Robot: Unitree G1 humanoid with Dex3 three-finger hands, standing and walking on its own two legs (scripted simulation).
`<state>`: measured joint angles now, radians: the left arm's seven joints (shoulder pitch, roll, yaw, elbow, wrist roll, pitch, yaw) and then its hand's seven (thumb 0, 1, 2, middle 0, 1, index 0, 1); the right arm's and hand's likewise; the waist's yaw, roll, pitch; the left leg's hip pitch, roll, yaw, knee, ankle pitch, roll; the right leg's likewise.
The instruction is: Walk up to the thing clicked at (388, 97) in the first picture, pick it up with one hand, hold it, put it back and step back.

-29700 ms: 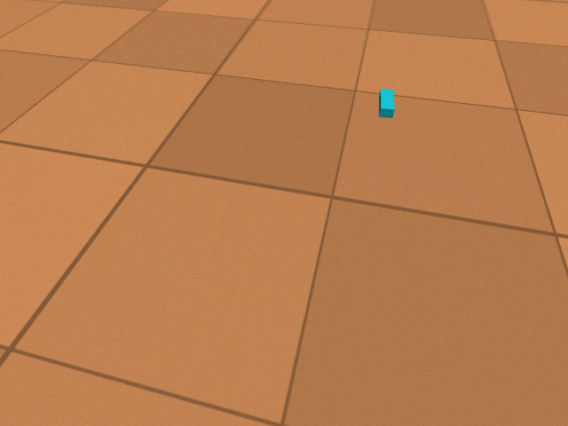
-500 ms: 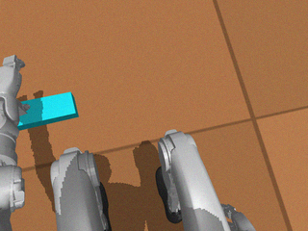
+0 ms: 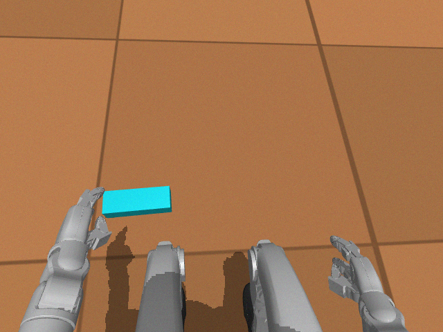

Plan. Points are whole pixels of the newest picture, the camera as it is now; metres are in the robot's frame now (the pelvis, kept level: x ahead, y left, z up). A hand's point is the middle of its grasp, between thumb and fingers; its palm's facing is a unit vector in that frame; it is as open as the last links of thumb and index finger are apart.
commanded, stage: home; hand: left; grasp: from above
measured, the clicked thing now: (138, 201) +0.49 +0.26 -0.51
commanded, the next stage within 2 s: none
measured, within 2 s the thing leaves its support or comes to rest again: neither
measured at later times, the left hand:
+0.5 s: hand (71, 249) +0.25 +0.19 +0.10, palm faces +0.12 -0.97 -0.20, open 7.4 cm
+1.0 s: hand (64, 269) +0.22 +0.19 +0.12, palm faces +0.13 -0.97 -0.20, open 7.4 cm
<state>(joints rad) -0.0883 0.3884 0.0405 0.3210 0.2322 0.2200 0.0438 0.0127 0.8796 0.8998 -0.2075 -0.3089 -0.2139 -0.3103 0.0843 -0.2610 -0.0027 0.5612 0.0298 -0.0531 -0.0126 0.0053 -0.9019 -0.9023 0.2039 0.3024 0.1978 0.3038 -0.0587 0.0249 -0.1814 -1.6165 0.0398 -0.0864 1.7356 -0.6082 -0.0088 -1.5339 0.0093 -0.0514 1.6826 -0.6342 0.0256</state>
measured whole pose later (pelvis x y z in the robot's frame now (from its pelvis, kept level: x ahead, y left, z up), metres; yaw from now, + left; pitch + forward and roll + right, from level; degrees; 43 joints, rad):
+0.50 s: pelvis +0.07 +0.00 +0.16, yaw +3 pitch +14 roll -4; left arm 0.44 0.22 0.05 -0.11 -0.07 0.46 0.07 0.02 0.91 0.90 -0.20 -0.30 -0.20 -0.30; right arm 0.30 -0.21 0.05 0.51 0.03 -0.17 -0.18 0.01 -0.90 -0.90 0.21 0.30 0.20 0.30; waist -0.07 0.05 -0.18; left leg -0.84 0.04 -0.06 1.09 -0.51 -0.01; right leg -0.75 0.00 -0.05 1.01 -0.51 0.02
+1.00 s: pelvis +0.08 +0.00 +0.17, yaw +4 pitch +10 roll -3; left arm 0.50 0.22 0.03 -0.14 -0.05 0.45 0.02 0.02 0.91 0.90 -0.20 -0.30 -0.20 -0.30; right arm 0.28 -0.22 0.04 0.52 0.00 -0.23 -0.17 0.01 -0.90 -0.90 0.21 0.30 0.20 0.30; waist -0.04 0.04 -0.15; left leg -0.71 0.03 -0.06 1.02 -0.48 -0.01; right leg -0.62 0.00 -0.06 0.95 -0.50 0.02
